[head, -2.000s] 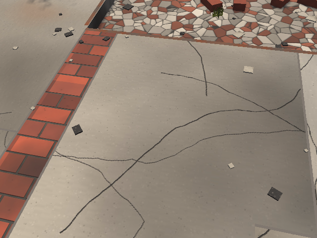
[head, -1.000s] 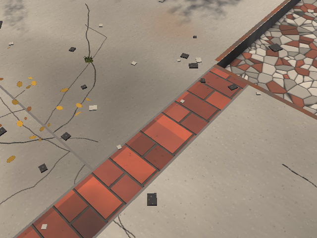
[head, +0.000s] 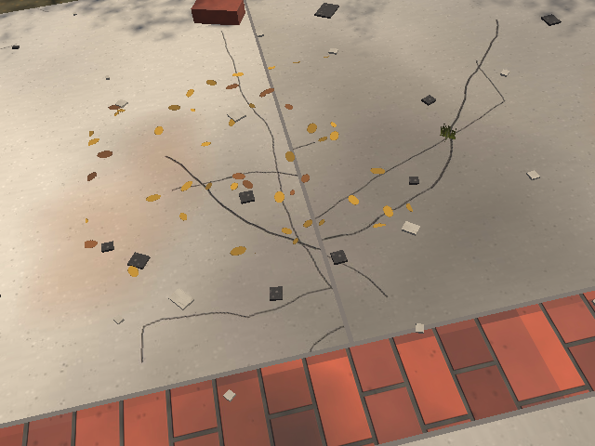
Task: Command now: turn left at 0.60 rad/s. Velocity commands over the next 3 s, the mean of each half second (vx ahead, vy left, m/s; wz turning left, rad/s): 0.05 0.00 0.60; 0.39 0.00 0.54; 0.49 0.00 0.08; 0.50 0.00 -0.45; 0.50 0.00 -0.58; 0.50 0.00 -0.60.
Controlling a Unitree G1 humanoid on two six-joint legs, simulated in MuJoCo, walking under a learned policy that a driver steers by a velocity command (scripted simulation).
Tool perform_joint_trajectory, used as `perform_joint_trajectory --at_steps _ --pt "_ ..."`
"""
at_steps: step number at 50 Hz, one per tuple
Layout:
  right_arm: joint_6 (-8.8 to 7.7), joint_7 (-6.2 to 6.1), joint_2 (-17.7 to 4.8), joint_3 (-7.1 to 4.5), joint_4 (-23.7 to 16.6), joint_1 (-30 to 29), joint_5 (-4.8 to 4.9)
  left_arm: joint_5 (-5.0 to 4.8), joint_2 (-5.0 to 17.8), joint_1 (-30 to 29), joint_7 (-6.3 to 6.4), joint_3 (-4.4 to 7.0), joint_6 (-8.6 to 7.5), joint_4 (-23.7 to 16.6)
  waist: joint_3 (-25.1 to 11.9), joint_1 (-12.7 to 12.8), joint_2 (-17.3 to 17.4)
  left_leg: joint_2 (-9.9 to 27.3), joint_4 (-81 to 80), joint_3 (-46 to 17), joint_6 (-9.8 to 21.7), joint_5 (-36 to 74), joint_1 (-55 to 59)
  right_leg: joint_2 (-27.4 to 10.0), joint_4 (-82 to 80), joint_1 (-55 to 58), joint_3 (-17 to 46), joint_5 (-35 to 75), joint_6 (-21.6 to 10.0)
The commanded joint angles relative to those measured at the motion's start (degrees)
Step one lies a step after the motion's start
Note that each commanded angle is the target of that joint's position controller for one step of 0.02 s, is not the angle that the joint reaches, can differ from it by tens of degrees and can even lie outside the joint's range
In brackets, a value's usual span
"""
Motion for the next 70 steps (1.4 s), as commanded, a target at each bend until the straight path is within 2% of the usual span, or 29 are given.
perform_joint_trajectory --at_steps 1,5,13,14,15,16,17,19,21,25,35,37,39,40,41,42,44,46,50,57,60,62,63,64,65,66,67,69,70 --pt "0.21 0.55 -4.0 -0.54 -3.1 0.0 0.37 -0.05 7.5 -0.6 0.0 1.87 -1.07 -3.9 -1.1 0.9 -10.0 2.6 3.0 2.8 -1.9 -1.3 -5.5 -13.6 -5.8 7.5 8.3 22.9 -8.8" --pt "0.67 0.94 -2.8 0.43 -4.6 -3.7 0.79 0.03 9.4 3.8 -0.23 2.82 -1.1 -2.1 -2.7 3.4 -12.2 4.6 -5.3 5.0 -2.5 -3.8 -4.1 -15.8 -3.0 13.5 6.4 31.3 -9.5" --pt "0.1 0.79 -2.1 1.54 -6.2 -3.8 1.3 -0.4 11.8 1.4 -1.87 3.78 -0.62 -1.1 -4.7 1.5 -14.1 5.1 -29.0 11.1 2.0 -0.3 14.4 -17.3 3.8 5.8 0.3 30.1 -6.5" --pt "-0.45 0.34 -2.3 1.53 -5.7 -2.0 0.65 -0.86 11.7 1.1 -1.91 3.79 -0.45 -0.9 -5.0 -0.3 -11.8 4.9 -37.4 10.5 3.0 7.2 19.6 -16.6 7.7 2.4 -1.7 25.1 -3.9" --pt "-1.21 -0.3 -5.4 0.81 -5.4 -0.4 -0.33 -0.74 10.4 3.3 -2.07 3.55 -0.33 -0.5 -6.1 -1.2 -3.5 9.8 -44.6 1.0 4.6 12.0 27.4 -14.1 16.9 -5.2 -5.1 13.9 -0.1" --pt "-1.87 -0.7 -14.6 -0.97 -7.0 -0.5 0.17 0.1 4.4 3.3 -2.52 1.91 0.02 -4.7 -5.7 1.1 14.1 28.5 -43.8 -23.7 11.8 38.9 33.2 -4.0 30.3 -21.9 -8.9 -22.2 4.8" --pt "-1.87 -0.67 -13.9 -1.69 -5.5 5.7 1.19 0.16 7.1 -2.0 -1.34 2.19 1.0 -5.3 -7.9 -5.0 6.8 29.9 -41.2 -21.9 19.2 45.4 30.7 -2.6 37.5 -22.7 0.1 -25.1 4.8" --pt "-1.38 -0.98 -8.2 0.05 -4.5 1.7 1.12 -0.34 8.6 -2.2 -1.9 2.76 1.1 -4.4 -2.3 -1.6 3.5 21.9 -45.5 -15.5 17.0 16.9 27.0 -4.8 37.4 -24.5 3.2 -15.5 3.8" --pt "-1.28 -1.42 -5.7 0.95 -5.0 -1.4 1.06 0.99 10.0 -1.6 -2.97 3.33 0.62 -3.3 0.2 -0.6 6.7 16.4 -50.1 -14.6 14.6 -2.0 25.0 -4.5 34.6 -24.5 2.5 -8.7 4.1" --pt "-2.94 -0.9 -6.9 0.65 -3.3 2.6 0.75 1.12 8.2 -2.4 -3.98 3.02 -0.21 -2.6 0.6 -0.9 3.1 15.8 -52.3 -16.8 15.4 -4.5 25.8 -3.4 29.8 -25.4 2.4 -4.4 5.1" --pt "-5.13 -0.78 -8.8 -0.21 -1.4 8.0 0.1 -0.01 6.8 -10.4 -3.87 2.19 -2.78 -5.4 1.8 -3.3 3.4 15.5 -48.7 -22.6 16.4 -3.1 20.5 -0.9 13.1 -18.4 3.3 -3.1 4.8" --pt "-5.49 -0.76 -8.9 -0.31 -2.1 5.2 0.1 -0.61 6.9 -6.4 -3.34 2.18 -3.42 -4.7 1.4 -0.3 3.4 14.4 -46.5 -23.5 14.4 -1.2 14.7 -0.1 8.3 -7.9 3.9 -2.7 3.8" --pt "-5.89 -0.95 -7.1 0.16 -2.4 3.1 0.5 -0.35 8.2 3.6 -2.11 2.71 -4.54 -1.7 -0.8 5.7 -0.9 9.5 -37.5 -20.1 10.8 0.0 3.9 0.0 1.0 11.5 3.9 -1.0 3.0" --pt "-6.56 -0.83 -2.9 1.37 -3.2 3.4 0.9 0.75 12.9 10.4 -1.18 3.73 -5.26 -1.1 -5.3 8.6 -10.0 4.2 -22.6 -12.7 8.2 -4.3 -1.6 -11.1 -5.0 21.0 15.5 -13.7 1.1" --pt "-6.53 -0.92 -1.1 1.89 -5.8 2.7 1.44 1.29 19.3 13.5 -0.85 4.99 -4.94 -0.8 -8.1 8.3 -22.1 -3.4 -7.8 -3.3 6.7 -13.3 -11.5 -23.8 -15.9 23.8 41.1 -36.7 -3.1" --pt "-5.82 -1.22 -4.4 1.49 -4.3 5.3 -0.1 1.07 16.2 9.7 -1.03 4.55 -4.59 -0.6 -2.6 3.8 -16.3 2.8 0.4 -2.9 6.9 -8.9 -13.1 -25.3 -16.1 16.1 43.8 -39.6 -5.1" --pt "-5.69 0.13 -4.1 1.45 -1.8 4.4 -0.62 0.23 8.4 5.0 -1.93 2.6 -5.05 -1.2 3.4 1.4 -6.9 6.4 0.4 -2.3 6.6 0.3 -10.0 -19.0 -15.3 7.9 29.3 -24.9 -4.7" --pt "-5.34 1.24 -2.8 1.8 -0.9 3.8 -1.05 0.5 6.3 5.3 -1.99 1.85 -6.0 -0.1 2.2 1.5 -9.3 6.9 0.3 -0.5 5.4 5.0 -8.3 -14.3 -15.4 7.5 18.9 -9.4 -4.4" --pt "-5.15 1.87 -1.6 2.51 -2.0 -1.1 -1.05 -0.33 6.1 9.7 -3.09 1.87 -7.64 3.4 1.1 1.7 -9.3 6.5 -1.0 -0.1 4.3 9.6 -11.8 -13.4 -14.6 10.4 10.9 11.3 -6.0" --pt "-5.42 2.82 1.5 5.28 -6.3 -16.5 -1.02 -0.75 6.7 14.3 -3.29 1.58 -7.46 8.5 2.8 3.9 -9.6 8.6 -24.3 11.1 3.9 16.1 -2.5 -12.1 -15.4 7.3 2.6 24.8 -6.2" --pt "-5.6 1.77 -0.2 4.93 -5.4 -14.2 -1.04 -0.75 8.4 15.5 -2.96 1.79 -6.85 10.5 1.7 1.7 -9.5 6.5 -28.9 12.3 6.9 13.1 4.5 -14.5 -9.8 10.9 2.0 40.4 -5.7" --pt "-6.45 0.6 -2.5 3.73 -0.6 -0.9 -1.45 -1.01 8.5 15.4 -2.75 1.55 -6.22 11.4 -5.8 -4.4 -7.7 3.6 -34.3 12.9 9.7 13.7 21.2 -12.3 6.8 10.0 -1.1 49.7 -3.9" --pt "-6.86 -0.26 -5.7 2.57 1.8 8.0 -2.37 -1.17 7.3 15.0 -2.81 0.95 -6.24 10.3 -11.6 -8.0 -5.1 10.9 -35.0 5.2 11.9 9.1 35.2 -10.4 20.3 0.5 -2.3 36.0 -3.0" --pt "-6.76 -1.21 -11.0 1.39 2.1 12.6 -3.06 -1.74 0.0 18.3 -3.53 -0.65 -6.25 7.4 -19.6 -5.9 7.7 29.9 -37.5 -21.6 17.1 2.3 51.0 -2.4 40.8 -18.1 -4.2 -5.4 -0.7" --pt "-6.1 -1.35 -10.8 1.02 2.3 12.4 -0.2 -1.0 6.2 17.5 -2.86 1.14 -5.72 8.0 -21.4 -6.9 6.1 32.6 -44.6 -34.9 20.3 3.2 48.5 1.2 49.7 -24.1 2.2 -16.5 -1.2" --pt "-6.02 -1.48 -7.9 1.58 2.6 6.9 0.59 -0.86 7.6 12.6 -2.78 1.71 -5.64 6.9 -11.0 -4.2 2.3 28.9 -45.0 -23.9 18.3 5.4 41.7 -2.7 49.7 -27.9 4.1 -11.1 -1.8" --pt "-6.54 -1.32 -4.4 2.44 2.4 3.4 0.59 -0.94 5.8 10.3 -3.11 1.12 -6.09 6.5 -5.3 -2.8 1.1 25.9 -46.7 -16.7 17.1 11.7 33.7 -4.5 46.5 -26.7 3.7 -7.2 -1.9" --pt "-7.54 -1.41 -0.4 3.6 3.0 0.2 0.33 -0.02 4.1 11.7 -3.68 1.01 -4.83 8.5 -1.0 1.2 -0.3 20.2 -50.1 -6.2 12.0 18.9 23.8 -6.6 41.0 -20.4 4.1 -4.0 -1.2" --pt "-8.09 -1.51 -0.8 3.58 3.3 0.6 0.17 0.11 2.8 14.1 -4.16 0.77 -4.05 9.2 -2.0 2.1 1.9 20.8 -51.1 -4.1 12.4 21.3 22.1 -6.1 40.4 -17.8 4.1 -3.5 -0.6"
Next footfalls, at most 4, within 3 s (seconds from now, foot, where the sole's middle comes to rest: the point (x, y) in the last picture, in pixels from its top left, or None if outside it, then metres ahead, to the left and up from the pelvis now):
0.30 left None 0.00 0.12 -0.78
0.78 right None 0.23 -0.01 -0.78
1.26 left None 0.36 0.32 -0.78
1.80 right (187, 367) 0.69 0.35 -0.78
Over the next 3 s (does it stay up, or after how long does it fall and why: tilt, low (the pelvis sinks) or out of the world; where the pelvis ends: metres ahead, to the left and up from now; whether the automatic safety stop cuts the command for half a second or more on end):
stays up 1.14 0.42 -0.01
